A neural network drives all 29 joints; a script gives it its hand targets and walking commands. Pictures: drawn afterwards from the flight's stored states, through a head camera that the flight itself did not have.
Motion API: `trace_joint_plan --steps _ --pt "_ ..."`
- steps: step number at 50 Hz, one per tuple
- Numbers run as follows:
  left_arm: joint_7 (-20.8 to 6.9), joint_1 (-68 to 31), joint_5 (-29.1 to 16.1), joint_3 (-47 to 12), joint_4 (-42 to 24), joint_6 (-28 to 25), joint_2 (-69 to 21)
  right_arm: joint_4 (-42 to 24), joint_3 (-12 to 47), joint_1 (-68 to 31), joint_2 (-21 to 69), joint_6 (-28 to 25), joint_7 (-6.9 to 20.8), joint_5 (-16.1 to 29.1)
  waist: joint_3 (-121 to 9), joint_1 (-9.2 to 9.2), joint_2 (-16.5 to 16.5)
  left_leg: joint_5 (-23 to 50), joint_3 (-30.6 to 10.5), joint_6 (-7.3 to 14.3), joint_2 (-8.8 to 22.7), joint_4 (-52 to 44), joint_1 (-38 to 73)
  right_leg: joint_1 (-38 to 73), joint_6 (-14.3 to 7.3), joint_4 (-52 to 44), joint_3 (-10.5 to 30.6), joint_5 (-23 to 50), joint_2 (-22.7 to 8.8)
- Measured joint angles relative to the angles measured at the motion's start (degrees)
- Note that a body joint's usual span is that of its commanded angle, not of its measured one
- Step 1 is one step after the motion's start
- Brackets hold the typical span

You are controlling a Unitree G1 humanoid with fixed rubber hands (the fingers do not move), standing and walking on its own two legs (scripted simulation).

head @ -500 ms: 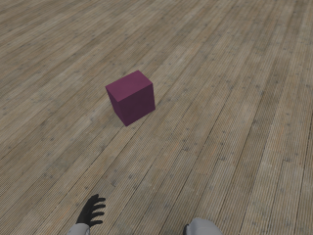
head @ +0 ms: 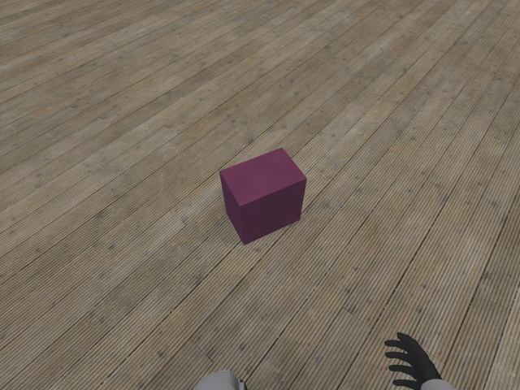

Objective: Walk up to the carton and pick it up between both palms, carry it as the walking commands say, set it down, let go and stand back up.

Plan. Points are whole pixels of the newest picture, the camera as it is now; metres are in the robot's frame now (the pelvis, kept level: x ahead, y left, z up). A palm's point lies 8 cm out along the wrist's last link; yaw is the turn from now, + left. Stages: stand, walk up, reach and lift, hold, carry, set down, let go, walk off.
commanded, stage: walk up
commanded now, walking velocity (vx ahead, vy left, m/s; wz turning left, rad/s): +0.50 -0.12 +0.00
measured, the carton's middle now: (262, 197) +0.88 +0.07 -0.61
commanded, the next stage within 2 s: none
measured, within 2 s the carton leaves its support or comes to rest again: neither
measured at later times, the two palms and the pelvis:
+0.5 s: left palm (203, 249) +0.37 +0.17 -0.11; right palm out of the picture +0.11 -0.27 -0.14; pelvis +0.22 -0.05 +0.00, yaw +1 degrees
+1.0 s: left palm (157, 290) +0.29 +0.25 -0.14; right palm (387, 245) +0.40 -0.21 -0.11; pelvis +0.33 +0.02 +0.01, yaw +0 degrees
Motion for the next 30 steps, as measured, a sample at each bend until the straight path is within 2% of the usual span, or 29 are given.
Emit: trace_joint_plan --steps 1,3,6,11,15,19,22,24,25,27,28,30 --pt "-0.06 -1.69 0.09 0.28 -0.47 0.12 0.35 0.68 0.07 1.51 0.12 -0.09 -0.26 -0.01 -0.08 -0.6 -0.31 -1.53 -0.08 0.43 0.03 0.0 0.89 -3.92 -0.44 8.06 1.05 0.84 1.06" --pt "-0.28 -5.15 0.11 0.76 -1.5 0.11 1.28 2.43 0.12 5.08 0.22 -0.32 -0.65 0.08 -0.35 -2.08 -1.11 -2.26 -0.22 0.11 0.09 -2.81 3.94 -10.22 -0.86 16.81 0.98 5.94 2.03" --pt "-0.95 -9.98 0.29 1.1 -3.17 0.82 2.1 4.84 0.15 11.04 -0.07 -0.91 -0.99 0.49 -1.07 -4.39 -1.62 -1.81 -0.59 -0.04 -0.14 -8.1 8.7 -16.64 -0.98 18.07 -0.02 12.59 1.68" --pt "-2.17 -15.91 0.53 1.35 -5.36 2.82 2.52 7.39 0.52 20.07 0.36 -1.46 -1.6 0.57 -1.65 -6.71 -1.37 -2.62 -0.79 -0.56 0.1 -13.6 15.1 -23.05 0.34 11.73 -0.33 18.13 1.46" --pt "-2.98 -19.59 0.31 0.79 -6.94 3.21 1.89 8.34 0.81 24.22 1.41 -1.28 -2.22 0.71 -0.92 -8.05 -1.05 -4.22 -0.59 -1.7 0.53 -16.06 19.39 -23.72 1.2 1.0 -1.1 21.92 1.54" --pt "-3.02 -22.88 -0.25 -0.38 -8.12 2.53 0.4 8.88 0.62 25.7 2.09 -0.78 -2.36 0.89 0.1 -8.9 -0.32 -7.32 0.04 -3.46 1.19 -16.08 22.98 -20.21 0.47 -10.2 -3.13 21.26 2.42" --pt "-2.27 -24.19 0.07 -0.95 -8.9 0.69 -0.42 9.73 0.46 26.36 2.4 0.08 -2.51 1.14 0.53 -9.11 0.21 -12.91 -0.33 -4.95 1.76 -9.9 23.27 -13.87 -0.58 -17.31 -4.65 22.34 3.46" --pt "-1.38 -23.89 0.4 -0.89 -8.85 -0.8 -0.8 10.07 0.14 25.18 2.09 0.83 -2.78 1.48 0.83 -8.34 1.11 -18.76 -2.12 -4.14 2.24 3.94 18.04 -13.62 -3.71 -14.37 -5.01 19.27 3.7" --pt "-0.89 -23.06 0.08 -1.07 -8.44 -0.85 -1.01 9.95 -0.22 23.67 1.56 1.41 -2.86 1.41 1.1 -8.02 1.8 -20.65 -3.8 -3.83 1.62 12.39 14.41 -13.8 -4.03 -12.57 -5.05 17.23 3.71" --pt "0.06 -20.42 -0.46 -1.35 -7.09 -0.25 -1.1 9.21 -0.87 20.76 0.16 2.48 -2.68 0.93 1.29 -7.22 2.77 -19.38 -4.92 -3.58 0.21 25.14 7.97 -11.97 -3.41 -13.12 -4.99 15.79 3.15" --pt "0.39 -18.89 -0.52 -1.28 -6.27 0.04 -1.01 8.7 -1.07 19.34 -0.53 2.89 -2.53 0.68 1.22 -6.62 3.18 -17.07 -4.65 -3.54 0.06 28.36 5.34 -10.67 -2.62 -14.63 -4.98 16.24 2.9" --pt "0.7 -15.76 -0.36 -0.83 -4.61 0.36 -0.6 7.5 -1.31 16.53 -1.6 3.66 -2.0 0.34 0.96 -5.3 3.67 -12.62 -4.14 -3.43 0.45 30.1 1.11 -8.22 -2.5 -17.97 -4.89 17.12 2.74"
